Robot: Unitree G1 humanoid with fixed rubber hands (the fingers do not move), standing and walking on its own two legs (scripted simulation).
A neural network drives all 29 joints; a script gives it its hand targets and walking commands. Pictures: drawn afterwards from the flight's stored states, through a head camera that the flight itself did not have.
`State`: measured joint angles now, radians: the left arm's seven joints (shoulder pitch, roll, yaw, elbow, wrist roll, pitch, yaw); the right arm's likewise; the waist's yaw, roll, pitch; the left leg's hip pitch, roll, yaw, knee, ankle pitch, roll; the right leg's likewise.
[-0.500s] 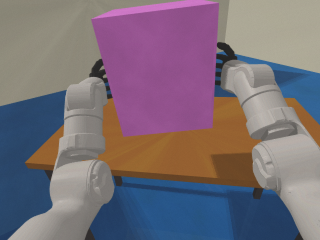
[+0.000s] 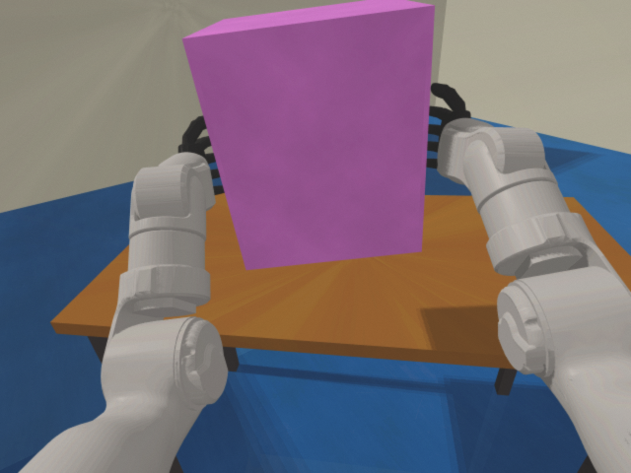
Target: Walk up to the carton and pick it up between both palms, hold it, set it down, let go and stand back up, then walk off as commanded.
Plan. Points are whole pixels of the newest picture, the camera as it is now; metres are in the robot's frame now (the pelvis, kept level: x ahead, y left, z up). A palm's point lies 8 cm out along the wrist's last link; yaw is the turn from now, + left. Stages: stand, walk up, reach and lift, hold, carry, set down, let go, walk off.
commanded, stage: hold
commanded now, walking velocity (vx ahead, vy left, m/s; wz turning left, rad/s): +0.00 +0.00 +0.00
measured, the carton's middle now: (318, 131) +0.41 +0.00 +0.34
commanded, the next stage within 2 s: none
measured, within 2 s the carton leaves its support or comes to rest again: neither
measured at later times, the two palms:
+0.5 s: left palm (203, 173) +0.38 +0.14 +0.31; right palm (452, 144) +0.38 -0.16 +0.32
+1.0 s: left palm (198, 173) +0.38 +0.15 +0.31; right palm (448, 144) +0.38 -0.15 +0.32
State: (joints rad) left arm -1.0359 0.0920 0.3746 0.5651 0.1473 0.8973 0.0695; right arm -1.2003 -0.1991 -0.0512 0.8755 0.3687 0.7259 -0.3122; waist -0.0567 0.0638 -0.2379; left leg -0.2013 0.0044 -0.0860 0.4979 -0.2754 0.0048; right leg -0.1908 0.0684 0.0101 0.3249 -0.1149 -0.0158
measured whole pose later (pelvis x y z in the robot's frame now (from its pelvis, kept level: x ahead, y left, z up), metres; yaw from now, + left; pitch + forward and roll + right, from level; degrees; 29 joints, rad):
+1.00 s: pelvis +0.01 +0.00 +0.00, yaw +1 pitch -1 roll -3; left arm -1.03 0.10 0.36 0.56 0.14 0.90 0.07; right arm -1.18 -0.19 -0.04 0.83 0.38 0.75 -0.33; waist -0.07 0.07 -0.23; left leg -0.20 0.01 -0.10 0.49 -0.28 0.00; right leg -0.18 0.07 0.01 0.31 -0.12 -0.02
